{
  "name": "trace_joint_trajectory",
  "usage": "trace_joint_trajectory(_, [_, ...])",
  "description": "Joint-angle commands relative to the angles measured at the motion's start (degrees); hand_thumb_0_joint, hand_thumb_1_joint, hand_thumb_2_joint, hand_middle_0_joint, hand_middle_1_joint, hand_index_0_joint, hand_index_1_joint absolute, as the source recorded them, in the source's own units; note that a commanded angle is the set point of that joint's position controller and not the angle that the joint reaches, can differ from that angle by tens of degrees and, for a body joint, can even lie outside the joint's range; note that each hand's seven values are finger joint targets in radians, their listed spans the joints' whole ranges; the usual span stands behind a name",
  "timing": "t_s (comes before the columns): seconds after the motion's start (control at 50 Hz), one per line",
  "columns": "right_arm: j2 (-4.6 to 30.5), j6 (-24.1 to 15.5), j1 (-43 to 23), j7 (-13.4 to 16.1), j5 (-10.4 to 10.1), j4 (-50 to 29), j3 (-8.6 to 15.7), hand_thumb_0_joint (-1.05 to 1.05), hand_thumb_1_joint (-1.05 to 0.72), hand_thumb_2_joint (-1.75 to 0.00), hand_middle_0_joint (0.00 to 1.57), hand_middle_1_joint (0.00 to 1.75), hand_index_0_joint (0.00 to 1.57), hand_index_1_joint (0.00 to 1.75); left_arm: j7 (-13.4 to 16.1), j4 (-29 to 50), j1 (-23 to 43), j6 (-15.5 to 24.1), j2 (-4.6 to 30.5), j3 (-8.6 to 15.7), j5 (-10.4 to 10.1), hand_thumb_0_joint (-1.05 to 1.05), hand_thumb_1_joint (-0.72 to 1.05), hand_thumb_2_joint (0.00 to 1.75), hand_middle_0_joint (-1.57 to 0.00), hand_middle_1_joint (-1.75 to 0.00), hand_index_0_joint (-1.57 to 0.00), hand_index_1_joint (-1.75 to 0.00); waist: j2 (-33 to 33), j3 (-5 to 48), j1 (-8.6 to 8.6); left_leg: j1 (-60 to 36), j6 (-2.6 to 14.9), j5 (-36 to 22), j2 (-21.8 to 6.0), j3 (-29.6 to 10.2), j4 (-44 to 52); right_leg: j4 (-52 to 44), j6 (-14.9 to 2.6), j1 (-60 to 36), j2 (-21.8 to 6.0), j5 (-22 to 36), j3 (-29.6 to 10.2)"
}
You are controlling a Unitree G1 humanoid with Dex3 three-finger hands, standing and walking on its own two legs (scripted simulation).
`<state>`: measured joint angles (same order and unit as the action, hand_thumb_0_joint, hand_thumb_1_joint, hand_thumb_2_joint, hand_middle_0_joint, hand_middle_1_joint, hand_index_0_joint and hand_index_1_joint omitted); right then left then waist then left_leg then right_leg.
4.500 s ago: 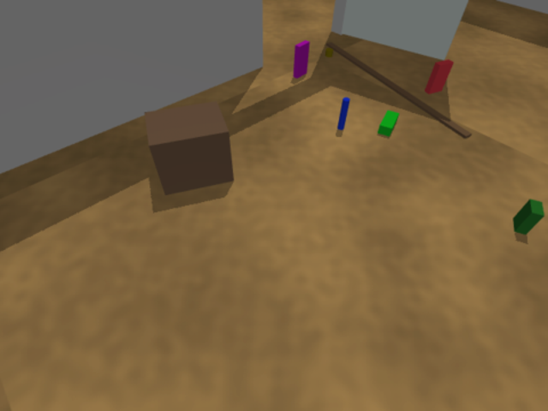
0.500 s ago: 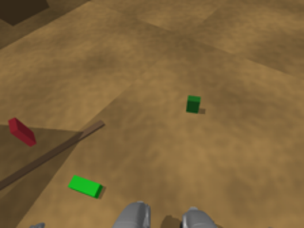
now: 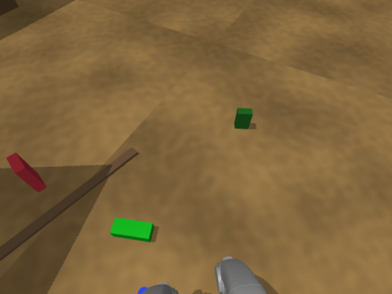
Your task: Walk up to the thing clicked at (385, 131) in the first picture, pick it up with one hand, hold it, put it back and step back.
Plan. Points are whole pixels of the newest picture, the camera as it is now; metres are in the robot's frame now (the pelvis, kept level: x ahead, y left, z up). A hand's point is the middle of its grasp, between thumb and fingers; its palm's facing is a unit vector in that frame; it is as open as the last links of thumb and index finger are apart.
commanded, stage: walk up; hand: left
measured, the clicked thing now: (132, 229) +0.47 +0.28 -0.71
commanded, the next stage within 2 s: none
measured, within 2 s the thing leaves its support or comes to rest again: neither
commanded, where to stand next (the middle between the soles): +0.04 +0.07 m, yaw -10 degrees
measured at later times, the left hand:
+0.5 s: hand out of the picture +0.08 +0.47 -0.15, palm faces -0.15 -0.87 -0.48, open 7.4 cm
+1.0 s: hand out of the picture +0.14 +0.35 -0.16, palm faces -0.31 -0.89 -0.32, open 7.4 cm
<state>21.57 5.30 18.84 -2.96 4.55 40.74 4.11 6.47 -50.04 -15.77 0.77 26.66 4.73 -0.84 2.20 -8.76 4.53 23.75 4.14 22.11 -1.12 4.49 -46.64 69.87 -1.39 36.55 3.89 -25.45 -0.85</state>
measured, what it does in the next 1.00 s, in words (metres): steps to the left, turning right: right foot, then left foot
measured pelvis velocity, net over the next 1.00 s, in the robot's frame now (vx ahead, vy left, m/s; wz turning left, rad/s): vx -0.04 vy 0.12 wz -0.27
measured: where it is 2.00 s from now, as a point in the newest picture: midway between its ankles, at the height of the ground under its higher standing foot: outside the picture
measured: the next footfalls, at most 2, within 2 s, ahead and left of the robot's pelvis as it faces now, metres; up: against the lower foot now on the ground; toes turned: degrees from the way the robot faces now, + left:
right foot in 0.14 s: +0.01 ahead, -0.06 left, +0.00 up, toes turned -7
left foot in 0.40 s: -0.01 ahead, +0.33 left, +0.00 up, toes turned -8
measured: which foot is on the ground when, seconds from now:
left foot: down 0.00-0.16, up 0.18-0.38, down 0.40-0.98, up 1.00-1.00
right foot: up 0.00-0.12, down 0.14-0.42, up 0.44-0.92, down 0.94-1.00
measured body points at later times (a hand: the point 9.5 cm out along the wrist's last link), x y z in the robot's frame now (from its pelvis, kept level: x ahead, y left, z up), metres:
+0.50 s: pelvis -0.06 +0.19 -0.02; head -0.07 +0.21 +0.43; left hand +0.08 +0.52 -0.12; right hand -0.07 -0.15 -0.11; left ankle -0.05 +0.33 -0.71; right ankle -0.03 +0.01 -0.67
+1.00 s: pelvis -0.04 +0.12 -0.01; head +0.03 +0.12 +0.44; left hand +0.15 +0.39 -0.14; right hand -0.12 -0.22 -0.09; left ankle -0.04 +0.33 -0.68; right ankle -0.03 -0.01 -0.71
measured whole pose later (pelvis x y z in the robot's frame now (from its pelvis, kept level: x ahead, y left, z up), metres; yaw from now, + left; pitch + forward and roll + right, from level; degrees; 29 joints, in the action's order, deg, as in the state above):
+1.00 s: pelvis -0.04 +0.12 -0.01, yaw -15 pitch -3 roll -1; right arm 26.5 -3.1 20.3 3.5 0.8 49.9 2.8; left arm -3.8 -49.9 -7.4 -2.4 22.9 5.3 1.6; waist -1.4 -11.5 1.4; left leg 17.6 -0.4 27.8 -10.6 -1.9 -55.5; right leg 45.7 0.2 22.6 -0.9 -20.4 1.6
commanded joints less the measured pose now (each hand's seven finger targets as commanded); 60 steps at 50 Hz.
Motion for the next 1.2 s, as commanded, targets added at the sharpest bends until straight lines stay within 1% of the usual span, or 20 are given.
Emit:
trace_joint_trajectory(0.0, [14.04, -1.76, -0.93, 1.11, 0.41, -6.84, 5.90, 0.00, -0.90, -0.90, 0.20, 0.30, 0.20, 0.30, 1.13, 3.54, -4.58, 1.63, 10.00, 2.85, -0.79, 0.00, 0.90, 0.90, -0.20, -0.30, -0.20, -0.30, 11.52, 8.88, -0.48, -17.94, 0.68, -22.36, -9.87, -14.26, 15.85, -12.57, 0.24, 1.46, -2.85, -0.33, -0.58])
trace_joint_trajectory(0.08, [12.85, -0.44, -3.49, 0.50, 0.21, -8.92, 6.15, 0.00, -0.90, -0.90, 0.20, 0.30, 0.20, 0.30, 1.63, 1.63, -12.35, 1.79, 9.94, 2.57, 0.14, 0.00, 0.90, 0.90, -0.20, -0.30, -0.20, -0.30, 8.52, 13.11, -4.10, -13.68, -1.03, -19.47, -11.14, -14.40, 13.53, -30.17, -1.42, -15.28, -4.83, 3.91, 1.45])
trace_joint_trajectory(0.12, [11.45, -0.25, -5.36, 0.58, -0.69, -9.38, 5.81, 0.00, -0.90, -0.90, 0.20, 0.30, 0.20, 0.30, 1.58, -0.38, -18.16, 2.01, 11.67, 3.46, 1.08, 0.00, 0.90, 0.90, -0.20, -0.30, -0.20, -0.30, 2.21, 13.67, -8.66, -1.68, -9.69, -14.65, -6.03, -7.34, 6.25, -43.64, -5.05, -32.68, -5.81, 10.24, 0.30])
trace_joint_trajectory(0.14, [9.01, -0.52, -3.16, 0.66, -1.02, -8.74, 5.42, 0.00, -0.90, -0.90, 0.20, 0.30, 0.20, 0.30, 1.54, 0.77, -16.11, 1.92, 14.78, 4.68, 1.85, 0.00, 0.90, 0.90, -0.20, -0.30, -0.20, -0.30, -10.90, 12.58, -9.01, 11.42, -13.38, 2.38, -0.42, -3.72, -7.50, -45.28, -10.37, -38.72, -15.27, 6.74, -15.83])
trace_joint_trajectory(0.18, [14.88, 0.57, -2.40, 1.54, -0.33, -8.46, 7.11, 0.00, -0.90, -0.90, 0.20, 0.30, 0.20, 0.30, 2.87, 6.27, -1.90, 2.54, 17.85, 5.00, 2.81, 0.00, 0.90, 0.90, -0.20, -0.30, -0.20, -0.30, -12.49, 6.67, -5.87, 18.38, -11.10, 12.52, -6.38, -16.35, -32.17, -50.91, -22.99, -20.26, -37.67, -5.46, -43.14])
trace_joint_trajectory(0.26, [14.59, -0.95, 0.67, 0.23, -2.65, -1.62, 6.83, 0.00, -0.90, -0.90, 0.20, 0.30, 0.20, 0.30, 1.89, 6.15, 5.42, 4.20, 11.66, 2.51, 2.40, 0.00, 0.90, 0.90, -0.20, -0.30, -0.20, -0.30, -5.49, 5.06, -1.01, 2.31, -5.49, 1.05, -1.23, -10.13, -26.27, -45.83, -11.72, -6.86, -17.59, -5.53, -15.77])
trace_joint_trajectory(0.36, [13.81, -5.10, 13.16, 1.69, -3.83, 6.49, 5.85, 0.00, -0.90, -0.90, 0.20, 0.30, 0.20, 0.30, -3.34, 5.53, 8.29, 0.49, 11.86, 3.36, 5.45, 0.00, 0.90, 0.90, -0.20, -0.30, -0.20, -0.30, -9.49, 6.78, 2.36, -17.78, -6.55, 0.81, 1.76, 2.44, 14.06, -27.49, -5.69, -2.85, -5.36, -21.40, -3.48])
trace_joint_trajectory(0.38, [16.56, -6.27, 19.15, 3.00, -2.82, 9.21, 6.74, 0.00, -0.90, -0.90, 0.20, 0.30, 0.20, 0.30, -3.80, 5.99, 7.40, -0.59, 8.56, 2.82, 5.23, 0.00, 0.90, 0.90, -0.20, -0.30, -0.20, -0.30, 0.42, 4.82, 4.82, -20.66, -7.65, 1.57, 0.64, -3.24, 18.28, -11.85, -4.33, 2.16, -1.29, -16.03, -4.03])
trace_joint_trajectory(0.4, [20.36, -7.66, 19.37, 4.43, -1.99, 8.48, 7.06, 0.00, -0.90, -0.90, 0.20, 0.30, 0.20, 0.30, -4.40, 6.57, 4.98, -1.17, 3.93, 1.51, 4.72, 0.00, 0.90, 0.90, -0.20, -0.30, -0.20, -0.30, 7.09, 1.25, 4.12, -17.64, -6.63, 16.40, -9.72, -23.34, 22.78, -1.66, -3.28, 11.68, 1.63, -12.00, -9.43])
trace_joint_trajectory(0.42, [23.72, -8.50, 8.03, 5.40, -2.10, 5.19, 6.79, 0.00, -0.90, -0.90, 0.20, 0.30, 0.20, 0.30, -4.51, 6.44, 2.47, -1.78, 4.74, 1.39, 3.55, 0.00, 0.90, 0.90, -0.20, -0.30, -0.20, -0.30, 3.98, -1.85, -2.83, -9.33, -1.71, 20.08, -23.08, -44.69, 30.22, 2.48, -1.32, 14.74, 1.56, -5.41, -12.15])
trace_joint_trajectory(0.44, [29.07, -9.08, -0.68, 5.81, -3.58, 3.92, 7.20, 0.00, -0.90, -0.90, 0.20, 0.30, 0.20, 0.30, -4.57, 6.80, 6.46, -1.45, 7.83, 1.45, 4.41, 0.00, 0.90, 0.90, -0.20, -0.30, -0.20, -0.30, 7.58, -6.94, -3.62, -2.56, 8.28, 22.39, -31.51, -56.86, 37.24, 2.58, -0.83, 14.96, -4.30, -3.10, -13.57])
trace_joint_trajectory(0.46, [27.60, -9.77, -3.97, 6.50, -2.90, 4.01, 7.23, 0.00, -0.90, -0.90, 0.20, 0.30, 0.20, 0.30, -5.08, 5.99, 10.06, -0.89, 11.50, 2.44, 4.80, 0.00, 0.90, 0.90, -0.20, -0.30, -0.20, -0.30, 1.69, -8.90, -3.88, -0.72, 10.69, 18.84, -30.35, -55.85, 35.96, 3.21, 0.65, 13.27, -6.00, -0.97, -15.78])
trace_joint_trajectory(0.54, [21.82, -11.52, 1.58, 8.27, -3.41, 7.51, 5.79, 0.00, -0.90, -0.90, 0.20, 0.30, 0.20, 0.30, -8.47, 2.13, 1.81, -3.48, 11.06, 5.20, 3.51, 0.00, 0.90, 0.90, -0.20, -0.30, -0.20, -0.30, 1.18, -4.15, -5.66, -6.17, 1.74, 1.78, -16.47, -24.38, 25.45, 3.11, 1.15, 6.77, -3.87, 9.13, -13.11])
trace_joint_trajectory(0.78, [19.68, -11.66, 8.59, 7.78, -2.83, 7.70, 4.83, 0.00, -0.90, -0.90, 0.20, 0.30, 0.20, 0.30, -10.13, 6.38, 11.50, -3.67, 8.00, 3.49, 2.21, 0.00, 0.90, 0.90, -0.20, -0.30, -0.20, -0.30, 12.46, 3.59, -1.06, -22.64, 5.67, -30.49, -16.51, -12.12, 18.30, -12.59, 1.91, 4.24, -6.17, 5.42, -5.66])
trace_joint_trajectory(0.9, [20.47, -9.82, 3.76, 6.90, -3.26, 5.28, 3.45, 0.00, -0.90, -0.90, 0.20, 0.30, 0.20, 0.30, -9.85, 1.67, 1.31, -2.42, 7.82, 4.28, 1.80, 0.00, 0.90, 0.90, -0.20, -0.30, -0.20, -0.30, 8.90, 10.66, -7.20, -11.74, 3.37, -36.08, -12.16, -3.13, 1.97, -36.54, -1.40, -25.05, -4.20, 7.43, 5.33])
trace_joint_trajectory(0.94, [13.49, -9.77, 7.66, 6.87, -4.50, 4.38, 0.73, 0.00, -0.90, -0.90, 0.20, 0.30, 0.20, 0.30, -8.66, 0.16, -6.29, -1.61, 14.93, 6.93, 3.03, 0.00, 0.90, 0.90, -0.20, -0.30, -0.20, -0.30, -11.51, 15.33, -10.97, 4.17, -1.32, -16.25, -4.22, -4.59, -20.12, -39.37, -5.22, -39.43, -11.09, 11.64, -11.70])
trace_joint_trajectory(0.96, [12.33, -9.93, 5.14, 7.48, -5.67, 2.49, 0.18, 0.00, -0.90, -0.90, 0.20, 0.30, 0.20, 0.30, -8.18, 2.13, -5.56, -1.49, 17.71, 6.89, 2.37, 0.00, 0.90, 0.90, -0.20, -0.30, -0.20, -0.30, -20.25, 14.11, -11.25, 15.52, -2.15, 11.24, 3.69, -4.82, -23.57, -47.14, -12.75, -40.24, -22.14, 16.38, -31.05])
trace_joint_trajectory(0.98, [15.80, -9.44, -0.50, 8.19, -5.29, 2.70, 1.60, 0.00, -0.90, -0.90, 0.20, 0.30, 0.20, 0.30, -8.12, 2.97, -3.87, -1.51, 17.78, 6.59, 2.00, 0.00, 0.90, 0.90, -0.20, -0.30, -0.20, -0.30, -16.59, 12.12, -11.86, 13.79, -2.54, 15.68, 1.16, -7.02, -29.22, -49.00, -18.35, -33.82, -25.75, 17.32, -34.90])
trace_joint_trajectory(1.06, [14.52, -9.36, 5.99, 7.30, -5.73, 8.10, 1.03, 0.00, -0.90, -0.90, 0.20, 0.30, 0.20, 0.30, -7.06, 5.58, 5.49, -1.19, 9.22, 4.01, 1.83, 0.00, 0.90, 0.90, -0.20, -0.30, -0.20, -0.30, -9.44, 6.40, -4.91, 6.45, -2.20, 6.35, -1.16, -6.32, -19.33, -39.56, -12.07, -21.72, -14.73, 29.02, -9.00])
trace_joint_trajectory(1.18, [11.17, -8.90, 0.55, 5.80, -5.17, 7.83, 0.15, 0.00, -0.90, -0.90, 0.20, 0.30, 0.20, 0.30, -5.96, 5.42, 7.57, -0.01, 8.18, 2.02, 1.21, 0.00, 0.90, 0.90, -0.20, -0.30, -0.20, -0.30, -14.75, 8.25, -5.17, -2.82, -3.49, -1.63, -1.65, -3.53, -0.51, -36.44, -12.60, -17.92, -18.10, 42.59, -9.83])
